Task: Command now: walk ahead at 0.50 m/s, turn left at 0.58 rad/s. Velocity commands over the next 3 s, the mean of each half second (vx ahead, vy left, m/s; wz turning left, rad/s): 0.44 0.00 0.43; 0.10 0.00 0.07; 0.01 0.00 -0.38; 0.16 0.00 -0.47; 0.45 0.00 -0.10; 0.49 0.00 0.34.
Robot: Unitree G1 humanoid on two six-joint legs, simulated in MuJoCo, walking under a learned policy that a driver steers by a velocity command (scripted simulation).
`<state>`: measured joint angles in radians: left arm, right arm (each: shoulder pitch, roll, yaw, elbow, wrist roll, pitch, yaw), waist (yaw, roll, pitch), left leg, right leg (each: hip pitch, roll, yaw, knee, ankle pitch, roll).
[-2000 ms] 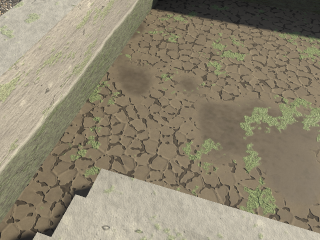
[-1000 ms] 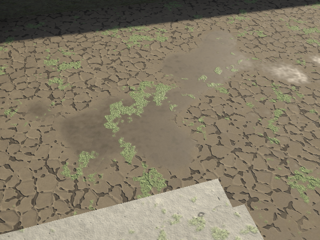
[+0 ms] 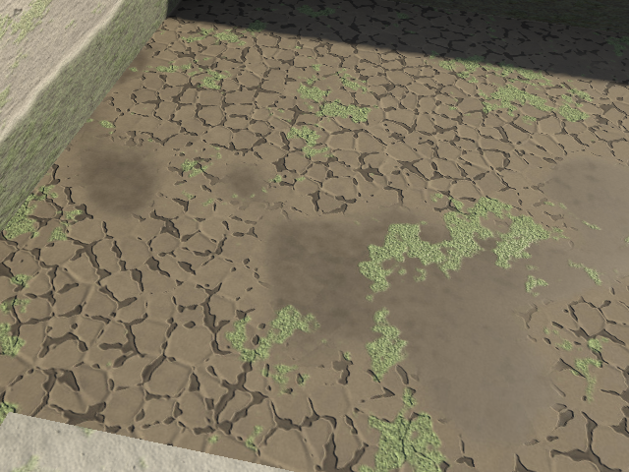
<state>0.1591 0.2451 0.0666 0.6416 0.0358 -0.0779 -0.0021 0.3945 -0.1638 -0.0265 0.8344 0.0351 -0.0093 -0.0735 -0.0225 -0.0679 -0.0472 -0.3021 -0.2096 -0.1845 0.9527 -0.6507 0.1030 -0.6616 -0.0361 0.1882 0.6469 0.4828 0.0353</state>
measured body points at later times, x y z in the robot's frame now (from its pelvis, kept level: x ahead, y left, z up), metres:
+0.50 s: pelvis +0.22 -0.05 -0.12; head +0.22 -0.06 +0.32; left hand +0.13 +0.16 -0.27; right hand +0.39 -0.26 -0.25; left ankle +0.32 +0.16 -0.78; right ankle +0.16 -0.15 -0.85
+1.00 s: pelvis +0.33 -0.01 -0.13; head +0.34 -0.02 +0.32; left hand +0.31 +0.22 -0.27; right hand +0.44 -0.22 -0.27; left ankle +0.30 +0.13 -0.83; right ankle +0.29 -0.15 -0.83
